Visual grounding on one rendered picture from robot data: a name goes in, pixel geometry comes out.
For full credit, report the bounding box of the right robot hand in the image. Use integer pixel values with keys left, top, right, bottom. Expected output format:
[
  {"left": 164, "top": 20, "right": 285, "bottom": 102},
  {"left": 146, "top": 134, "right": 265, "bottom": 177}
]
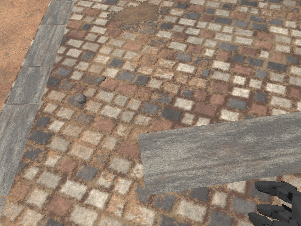
[{"left": 248, "top": 181, "right": 301, "bottom": 226}]

